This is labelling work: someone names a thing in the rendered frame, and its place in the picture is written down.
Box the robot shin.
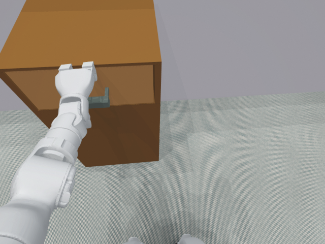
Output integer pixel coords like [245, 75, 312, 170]
[179, 234, 191, 242]
[128, 237, 141, 243]

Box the cabinet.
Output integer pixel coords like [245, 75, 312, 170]
[0, 0, 161, 167]

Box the robot left hand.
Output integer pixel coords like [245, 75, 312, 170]
[55, 62, 97, 129]

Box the robot left upper arm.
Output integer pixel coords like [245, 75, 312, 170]
[0, 155, 77, 244]

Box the handle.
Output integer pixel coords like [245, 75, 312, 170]
[88, 87, 110, 109]

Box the robot right shin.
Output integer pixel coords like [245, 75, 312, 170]
[179, 234, 191, 242]

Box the robot left shin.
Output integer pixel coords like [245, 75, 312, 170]
[128, 237, 141, 243]

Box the drawer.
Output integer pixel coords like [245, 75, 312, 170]
[5, 65, 154, 110]

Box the left robot forearm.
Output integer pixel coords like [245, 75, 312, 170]
[10, 94, 89, 199]

